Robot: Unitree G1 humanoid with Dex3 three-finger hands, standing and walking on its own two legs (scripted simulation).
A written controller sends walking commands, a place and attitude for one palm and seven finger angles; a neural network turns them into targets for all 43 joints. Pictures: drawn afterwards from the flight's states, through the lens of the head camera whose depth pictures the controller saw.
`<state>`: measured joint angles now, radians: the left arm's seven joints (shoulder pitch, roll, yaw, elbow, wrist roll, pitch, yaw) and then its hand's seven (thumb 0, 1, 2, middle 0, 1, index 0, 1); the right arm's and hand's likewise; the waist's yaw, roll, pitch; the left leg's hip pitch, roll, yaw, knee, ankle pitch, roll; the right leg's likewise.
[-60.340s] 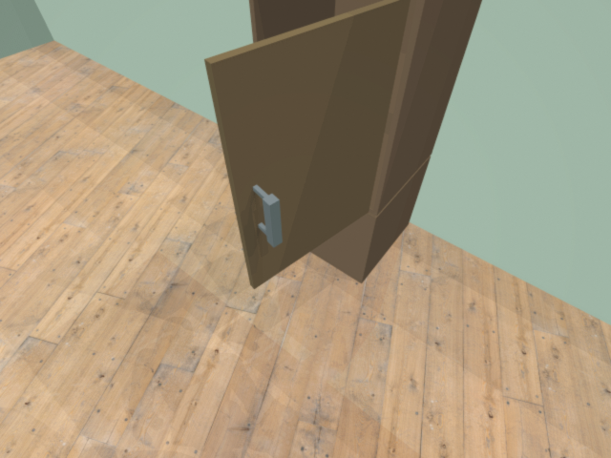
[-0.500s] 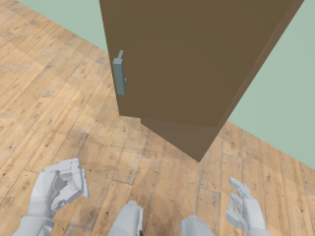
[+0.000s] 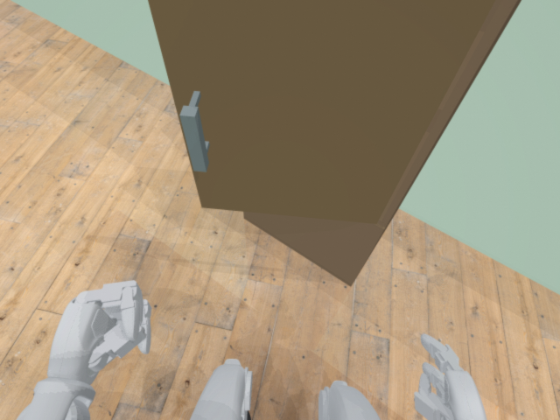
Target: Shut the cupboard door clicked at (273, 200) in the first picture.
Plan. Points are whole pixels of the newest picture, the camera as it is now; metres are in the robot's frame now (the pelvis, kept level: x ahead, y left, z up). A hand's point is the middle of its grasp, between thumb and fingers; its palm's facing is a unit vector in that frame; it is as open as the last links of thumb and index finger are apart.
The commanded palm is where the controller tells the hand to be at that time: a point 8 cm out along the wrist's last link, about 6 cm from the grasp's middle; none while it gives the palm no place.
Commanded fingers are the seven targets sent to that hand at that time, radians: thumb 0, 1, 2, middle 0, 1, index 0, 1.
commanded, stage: raise the hand and make a fist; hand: left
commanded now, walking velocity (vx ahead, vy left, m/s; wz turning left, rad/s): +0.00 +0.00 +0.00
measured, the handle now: (198, 132) +0.55 +0.19 +0.05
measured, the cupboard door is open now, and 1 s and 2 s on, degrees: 30 30 29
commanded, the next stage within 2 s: bring the fist close to the handle in 0.12 s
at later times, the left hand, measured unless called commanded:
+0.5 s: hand (171, 286) +0.28 +0.17 +0.04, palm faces -0.05 -1.00 -0.03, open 3.1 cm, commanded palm +0.28 +0.22 +0.05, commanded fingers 0.00 0.90 0.90 -1.30 -1.50 -1.30 -1.50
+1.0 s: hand (198, 207) +0.40 +0.16 +0.05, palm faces -0.02 -1.00 -0.02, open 3.1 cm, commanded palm +0.39 +0.20 +0.05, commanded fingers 0.00 0.90 0.90 -1.30 -1.50 -1.30 -1.50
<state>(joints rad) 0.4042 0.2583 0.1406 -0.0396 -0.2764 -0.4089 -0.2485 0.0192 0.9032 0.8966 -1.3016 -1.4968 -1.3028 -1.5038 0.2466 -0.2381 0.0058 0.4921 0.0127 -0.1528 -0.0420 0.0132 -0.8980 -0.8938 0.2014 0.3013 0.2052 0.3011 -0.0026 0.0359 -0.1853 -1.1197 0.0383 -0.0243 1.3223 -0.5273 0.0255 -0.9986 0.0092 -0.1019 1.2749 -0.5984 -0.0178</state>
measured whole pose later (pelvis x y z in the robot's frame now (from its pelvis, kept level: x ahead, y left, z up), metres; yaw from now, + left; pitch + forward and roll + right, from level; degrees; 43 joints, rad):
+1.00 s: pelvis +0.00 +0.00 +0.01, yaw -1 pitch +21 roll -3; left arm -0.38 0.26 0.18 0.65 -0.17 -0.44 -0.14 0.02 0.90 0.90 -1.30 -1.50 -1.30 -1.50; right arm 0.27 -0.25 0.00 0.62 0.00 -0.06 -0.02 0.01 -0.90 -0.89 0.20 0.30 0.20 0.30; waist -0.07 0.02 -0.17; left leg -1.13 0.04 0.01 1.26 -0.50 0.03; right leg -1.03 0.01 -0.07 1.24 -0.57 -0.02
